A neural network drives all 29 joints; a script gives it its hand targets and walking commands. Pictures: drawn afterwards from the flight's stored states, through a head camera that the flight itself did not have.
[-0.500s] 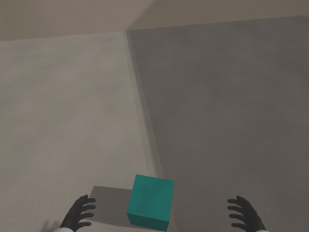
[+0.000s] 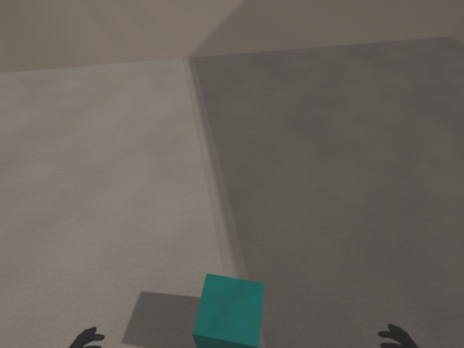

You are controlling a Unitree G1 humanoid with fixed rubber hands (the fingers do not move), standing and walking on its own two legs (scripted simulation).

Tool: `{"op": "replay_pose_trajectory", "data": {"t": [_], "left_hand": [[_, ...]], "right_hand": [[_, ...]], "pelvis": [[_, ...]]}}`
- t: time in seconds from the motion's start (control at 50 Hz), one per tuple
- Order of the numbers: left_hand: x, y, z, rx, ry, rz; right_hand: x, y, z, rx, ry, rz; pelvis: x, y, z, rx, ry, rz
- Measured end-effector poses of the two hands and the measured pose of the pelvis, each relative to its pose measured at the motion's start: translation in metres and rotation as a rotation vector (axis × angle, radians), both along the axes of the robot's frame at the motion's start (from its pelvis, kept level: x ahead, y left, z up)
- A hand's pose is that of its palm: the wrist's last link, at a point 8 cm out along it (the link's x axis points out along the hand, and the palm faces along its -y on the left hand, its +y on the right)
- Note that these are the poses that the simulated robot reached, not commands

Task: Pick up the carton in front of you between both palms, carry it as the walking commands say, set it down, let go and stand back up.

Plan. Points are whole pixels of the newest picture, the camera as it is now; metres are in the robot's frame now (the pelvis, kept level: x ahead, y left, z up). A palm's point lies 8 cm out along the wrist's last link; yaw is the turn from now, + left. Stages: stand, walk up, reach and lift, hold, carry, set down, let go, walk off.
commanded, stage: stand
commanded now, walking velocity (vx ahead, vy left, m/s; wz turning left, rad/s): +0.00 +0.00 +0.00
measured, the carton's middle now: (230, 318) +0.37 +0.03 -0.65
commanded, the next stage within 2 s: none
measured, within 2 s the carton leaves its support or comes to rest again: neither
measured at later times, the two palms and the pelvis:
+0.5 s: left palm out of the picture +0.10 +0.30 -0.09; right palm out of the picture +0.11 -0.30 -0.09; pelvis -0.01 +0.00 +0.01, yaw +0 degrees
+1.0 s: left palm out of the picture +0.07 +0.31 -0.09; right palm out of the picture +0.07 -0.31 -0.09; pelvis -0.02 +0.00 +0.01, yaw +0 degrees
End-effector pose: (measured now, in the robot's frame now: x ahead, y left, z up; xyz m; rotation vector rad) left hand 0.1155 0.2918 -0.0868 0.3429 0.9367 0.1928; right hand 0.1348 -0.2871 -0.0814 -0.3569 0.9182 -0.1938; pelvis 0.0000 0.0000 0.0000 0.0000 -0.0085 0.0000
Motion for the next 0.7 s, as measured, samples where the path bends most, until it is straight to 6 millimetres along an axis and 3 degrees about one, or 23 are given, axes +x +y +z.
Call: {"op": "replay_pose_trajectory", "data": {"t": [0.26,0.7], "left_hand": [[-0.003,0.003,-0.004,-0.001,0.036,0.002],[-0.034,0.010,-0.007,0.010,0.112,0.023]], "right_hand": [[-0.010,-0.002,-0.005,-0.004,0.049,-0.017],[-0.046,-0.014,-0.009,-0.012,0.132,-0.039]], "pelvis": [[0.000,0.003,0.002,0.002,-0.009,-0.002],[-0.015,0.001,0.008,0.000,-0.030,-0.001]]}}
